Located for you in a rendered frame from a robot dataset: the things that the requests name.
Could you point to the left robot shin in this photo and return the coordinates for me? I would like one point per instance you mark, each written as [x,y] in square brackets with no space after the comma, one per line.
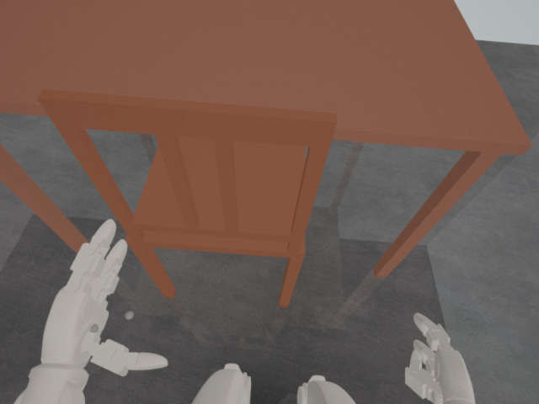
[232,366]

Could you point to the left robot hand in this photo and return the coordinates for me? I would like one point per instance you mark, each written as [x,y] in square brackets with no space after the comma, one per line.
[82,303]

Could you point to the robot right thigh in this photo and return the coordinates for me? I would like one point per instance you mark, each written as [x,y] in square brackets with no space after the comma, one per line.
[322,392]

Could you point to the right robot hand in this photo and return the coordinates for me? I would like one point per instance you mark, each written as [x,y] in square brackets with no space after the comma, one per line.
[446,377]

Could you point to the chair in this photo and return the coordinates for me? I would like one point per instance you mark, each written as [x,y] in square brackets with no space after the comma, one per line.
[225,178]

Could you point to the left robot forearm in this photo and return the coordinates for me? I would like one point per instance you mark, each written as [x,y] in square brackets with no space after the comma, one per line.
[55,384]

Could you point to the table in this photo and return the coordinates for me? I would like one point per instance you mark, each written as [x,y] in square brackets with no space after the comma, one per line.
[395,72]

